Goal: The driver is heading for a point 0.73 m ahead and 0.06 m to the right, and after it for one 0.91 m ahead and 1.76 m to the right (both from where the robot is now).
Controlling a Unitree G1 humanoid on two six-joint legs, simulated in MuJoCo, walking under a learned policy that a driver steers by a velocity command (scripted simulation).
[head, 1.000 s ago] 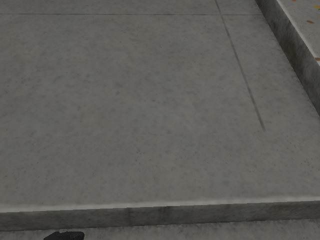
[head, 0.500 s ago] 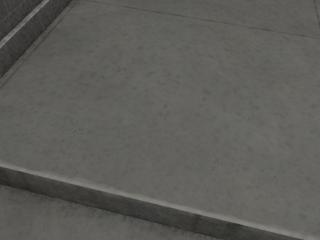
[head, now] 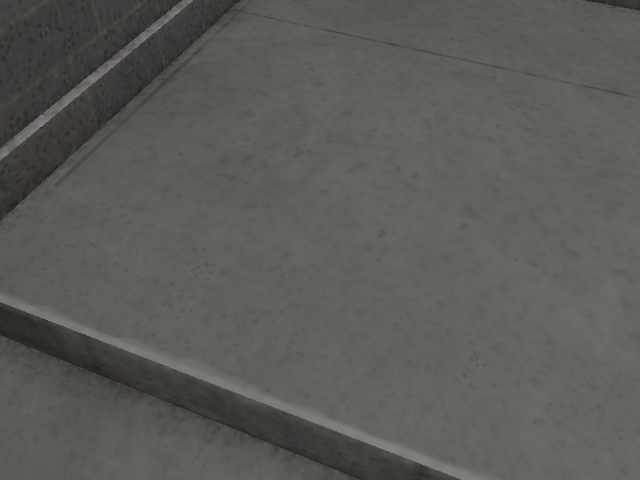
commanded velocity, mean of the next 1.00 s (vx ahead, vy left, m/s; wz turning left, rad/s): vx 0.47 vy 0.00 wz -0.03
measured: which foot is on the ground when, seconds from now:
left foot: up 0.00-0.30, down 0.32-1.00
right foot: down 0.00-0.32, up 0.34-0.92, down 0.94-1.00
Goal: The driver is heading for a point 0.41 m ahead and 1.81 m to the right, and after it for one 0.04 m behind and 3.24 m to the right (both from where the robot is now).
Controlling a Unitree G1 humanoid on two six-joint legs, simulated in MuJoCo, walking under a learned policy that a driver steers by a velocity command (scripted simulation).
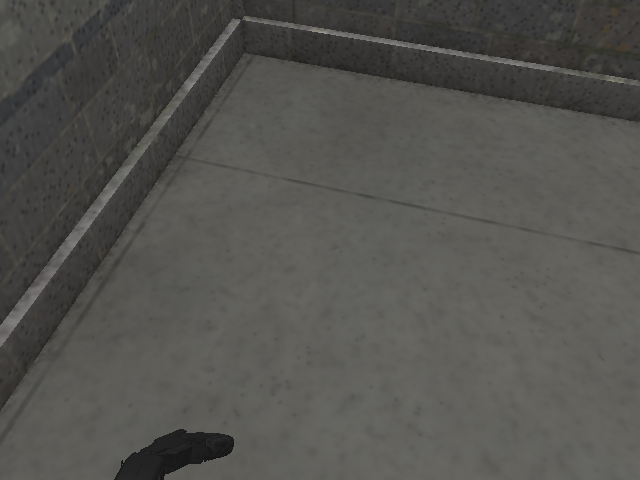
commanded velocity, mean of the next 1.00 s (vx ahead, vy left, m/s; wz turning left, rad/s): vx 0.23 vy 0.00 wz -0.54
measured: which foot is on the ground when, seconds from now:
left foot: down 0.00-0.00, up 0.02-0.38, down 0.40-0.80, up 0.82-1.00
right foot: down 0.00-0.40, up 0.42-0.78, down 0.80-1.00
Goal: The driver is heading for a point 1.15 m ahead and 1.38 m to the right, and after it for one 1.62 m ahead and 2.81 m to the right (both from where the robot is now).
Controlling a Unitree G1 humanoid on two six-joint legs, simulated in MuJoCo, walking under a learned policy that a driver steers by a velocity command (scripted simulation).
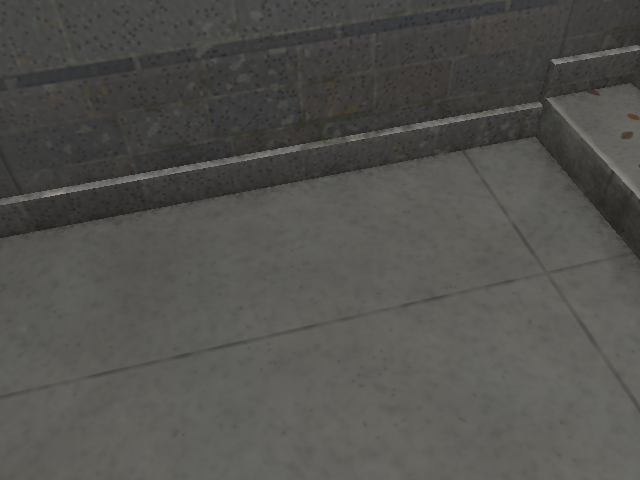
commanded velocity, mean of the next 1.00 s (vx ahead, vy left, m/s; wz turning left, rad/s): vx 0.47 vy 0.00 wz -0.57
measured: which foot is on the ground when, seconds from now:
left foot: up 0.00-0.22, down 0.24-0.68, up 0.70-1.00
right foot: down 0.00-0.26, up 0.28-0.64, down 0.66-1.00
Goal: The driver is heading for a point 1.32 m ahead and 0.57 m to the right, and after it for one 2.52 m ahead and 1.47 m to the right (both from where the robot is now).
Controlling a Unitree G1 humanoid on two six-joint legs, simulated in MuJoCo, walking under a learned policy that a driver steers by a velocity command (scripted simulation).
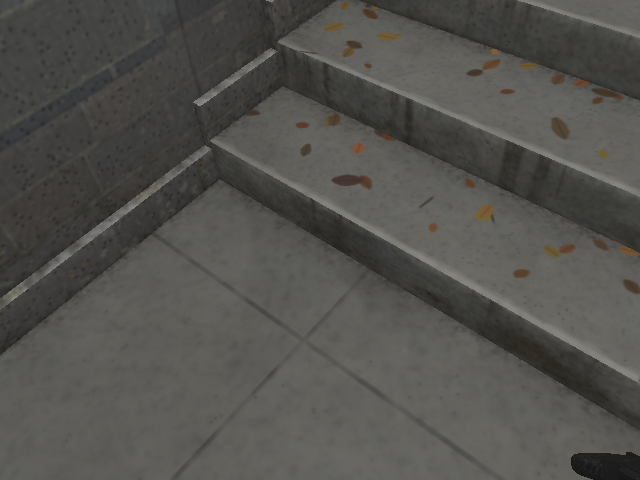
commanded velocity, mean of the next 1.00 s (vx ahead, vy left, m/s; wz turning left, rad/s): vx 0.50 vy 0.00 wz -0.34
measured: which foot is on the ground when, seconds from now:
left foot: up 0.00-0.22, down 0.24-0.74, up 0.76-1.00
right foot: down 0.00-0.24, up 0.26-0.72, down 0.74-1.00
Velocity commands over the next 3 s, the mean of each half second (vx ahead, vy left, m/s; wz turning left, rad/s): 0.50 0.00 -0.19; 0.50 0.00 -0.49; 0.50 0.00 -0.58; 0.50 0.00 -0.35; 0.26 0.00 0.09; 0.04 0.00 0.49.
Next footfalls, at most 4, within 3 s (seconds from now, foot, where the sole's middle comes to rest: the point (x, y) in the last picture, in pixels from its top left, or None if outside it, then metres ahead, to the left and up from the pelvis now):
0.24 left None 0.33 0.15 -0.79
0.74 right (413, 443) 0.56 -0.08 -0.79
1.20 left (373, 333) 0.83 0.00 -0.79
1.70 right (538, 269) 0.91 -0.36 -0.64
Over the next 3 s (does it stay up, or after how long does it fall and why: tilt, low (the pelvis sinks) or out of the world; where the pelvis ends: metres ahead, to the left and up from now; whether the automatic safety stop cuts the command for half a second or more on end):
stays up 1.12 -0.56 0.29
